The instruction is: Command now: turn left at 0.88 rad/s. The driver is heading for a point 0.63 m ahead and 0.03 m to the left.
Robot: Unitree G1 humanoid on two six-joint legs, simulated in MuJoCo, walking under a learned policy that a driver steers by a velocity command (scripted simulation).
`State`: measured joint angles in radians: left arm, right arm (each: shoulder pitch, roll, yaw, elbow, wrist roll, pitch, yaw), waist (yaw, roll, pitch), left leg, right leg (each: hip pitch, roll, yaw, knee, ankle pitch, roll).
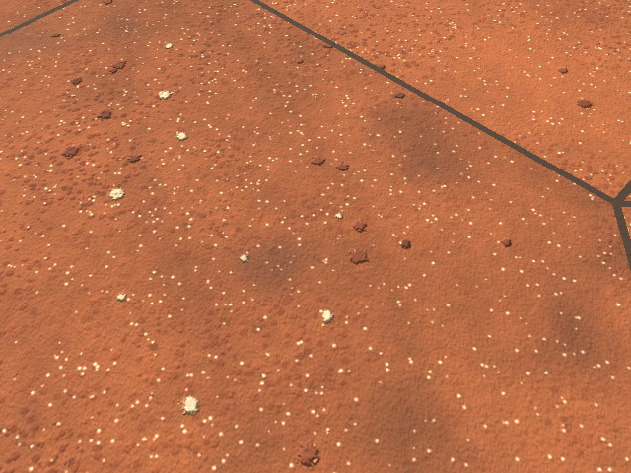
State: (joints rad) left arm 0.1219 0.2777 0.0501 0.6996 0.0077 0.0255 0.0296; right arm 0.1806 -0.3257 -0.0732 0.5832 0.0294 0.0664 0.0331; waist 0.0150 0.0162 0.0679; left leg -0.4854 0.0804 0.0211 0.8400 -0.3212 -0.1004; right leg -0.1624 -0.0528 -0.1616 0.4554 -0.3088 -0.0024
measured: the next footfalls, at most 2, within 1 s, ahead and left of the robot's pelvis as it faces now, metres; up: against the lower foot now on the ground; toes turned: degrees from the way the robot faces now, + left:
left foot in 0.08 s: +0.07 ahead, +0.14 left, +0.00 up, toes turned +9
right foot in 0.50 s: +0.16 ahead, -0.06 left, +0.00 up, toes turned +31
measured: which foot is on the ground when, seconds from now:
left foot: up 0.00-0.06, down 0.08-0.50, up 0.52-0.80, down 0.82-1.00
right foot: down 0.00-0.08, up 0.10-0.48, down 0.50-0.82, up 0.84-1.00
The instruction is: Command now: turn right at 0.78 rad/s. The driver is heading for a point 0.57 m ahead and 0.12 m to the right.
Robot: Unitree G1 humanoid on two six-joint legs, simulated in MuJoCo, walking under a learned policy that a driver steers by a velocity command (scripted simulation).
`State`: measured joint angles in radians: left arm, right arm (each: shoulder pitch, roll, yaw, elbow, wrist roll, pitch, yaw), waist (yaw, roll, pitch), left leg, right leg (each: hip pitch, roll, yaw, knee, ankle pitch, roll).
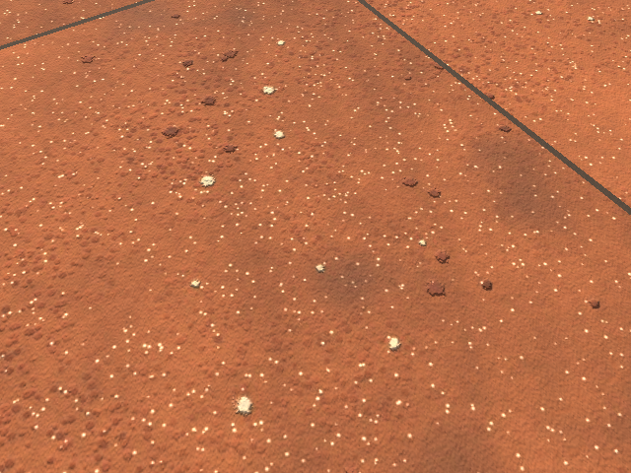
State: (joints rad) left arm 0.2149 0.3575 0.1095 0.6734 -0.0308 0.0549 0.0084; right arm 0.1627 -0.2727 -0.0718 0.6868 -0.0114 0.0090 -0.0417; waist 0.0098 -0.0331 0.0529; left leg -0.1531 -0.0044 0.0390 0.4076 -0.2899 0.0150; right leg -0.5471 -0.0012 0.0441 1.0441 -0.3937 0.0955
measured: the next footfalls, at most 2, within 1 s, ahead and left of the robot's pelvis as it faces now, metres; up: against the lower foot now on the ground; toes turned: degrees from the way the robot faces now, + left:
right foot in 0.20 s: +0.06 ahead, -0.15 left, +0.00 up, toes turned -15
left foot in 0.66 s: +0.19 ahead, +0.02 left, +0.00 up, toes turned -39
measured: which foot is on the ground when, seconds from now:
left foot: down 0.00-0.22, up 0.24-0.64, down 0.66-0.98, up 1.00-1.00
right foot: up 0.00-0.18, down 0.20-0.68, up 0.70-0.94, down 0.96-1.00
